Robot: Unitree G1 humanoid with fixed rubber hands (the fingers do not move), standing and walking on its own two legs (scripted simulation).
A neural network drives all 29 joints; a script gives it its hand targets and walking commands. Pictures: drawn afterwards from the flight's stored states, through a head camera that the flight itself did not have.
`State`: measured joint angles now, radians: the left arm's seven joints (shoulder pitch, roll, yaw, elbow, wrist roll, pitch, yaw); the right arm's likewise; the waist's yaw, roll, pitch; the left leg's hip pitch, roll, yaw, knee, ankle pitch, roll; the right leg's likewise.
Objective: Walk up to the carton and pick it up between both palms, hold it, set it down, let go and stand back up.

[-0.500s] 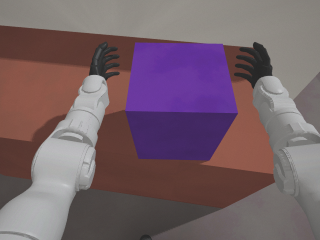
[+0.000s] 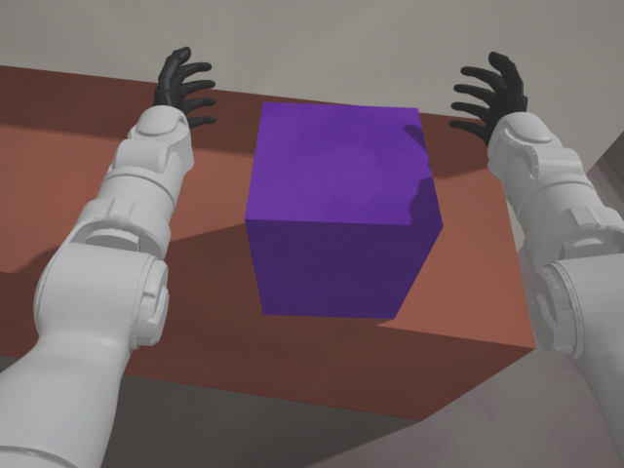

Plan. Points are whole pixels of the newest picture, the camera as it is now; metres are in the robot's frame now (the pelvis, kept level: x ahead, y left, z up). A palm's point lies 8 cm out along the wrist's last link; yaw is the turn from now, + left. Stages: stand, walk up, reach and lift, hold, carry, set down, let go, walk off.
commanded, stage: set down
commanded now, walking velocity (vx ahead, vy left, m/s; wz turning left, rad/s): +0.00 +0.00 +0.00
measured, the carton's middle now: (334, 219) +0.46 +0.01 +0.02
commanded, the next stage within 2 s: none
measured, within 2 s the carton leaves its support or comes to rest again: neither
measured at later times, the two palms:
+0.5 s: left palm (175, 187) +0.43 +0.22 +0.11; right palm (492, 192) +0.44 -0.17 +0.12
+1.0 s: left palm (179, 251) +0.37 +0.21 +0.06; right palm (496, 259) +0.38 -0.19 +0.06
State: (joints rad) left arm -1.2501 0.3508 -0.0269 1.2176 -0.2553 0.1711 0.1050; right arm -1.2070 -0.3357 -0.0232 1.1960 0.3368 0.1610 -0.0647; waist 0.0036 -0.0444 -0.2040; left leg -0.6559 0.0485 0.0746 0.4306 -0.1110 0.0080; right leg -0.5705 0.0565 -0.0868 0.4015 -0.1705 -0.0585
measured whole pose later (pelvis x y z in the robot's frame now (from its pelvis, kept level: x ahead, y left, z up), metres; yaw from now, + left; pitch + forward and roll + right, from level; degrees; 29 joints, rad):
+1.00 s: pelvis +0.01 +0.00 +0.01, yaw +0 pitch +6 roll +0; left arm -0.49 0.20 0.10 0.69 -0.12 0.06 0.03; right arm -0.50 -0.21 0.01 0.74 0.26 0.00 -0.08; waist 0.01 -0.03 -0.06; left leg -0.36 0.03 0.08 0.40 -0.14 0.01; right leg -0.29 0.04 -0.07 0.40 -0.22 -0.06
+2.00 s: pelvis +0.02 +0.00 +0.01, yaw +0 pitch -1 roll +1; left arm 0.00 0.20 0.02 0.64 -0.10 -0.17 0.02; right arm -0.02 -0.14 0.04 0.74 0.15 -0.28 -0.01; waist 0.01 -0.05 0.01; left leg -0.20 0.02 0.10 0.41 -0.20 0.01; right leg -0.13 0.03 -0.06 0.42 -0.27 -0.05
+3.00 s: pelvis +0.02 +0.01 +0.01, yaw -1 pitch -2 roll +0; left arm 0.19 0.20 0.01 0.53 0.00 0.11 0.02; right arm 0.18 -0.16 -0.01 0.73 0.00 -0.20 0.03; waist 0.01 -0.04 0.07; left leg -0.15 0.02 0.11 0.38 -0.19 0.01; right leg -0.09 0.03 -0.05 0.38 -0.25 -0.05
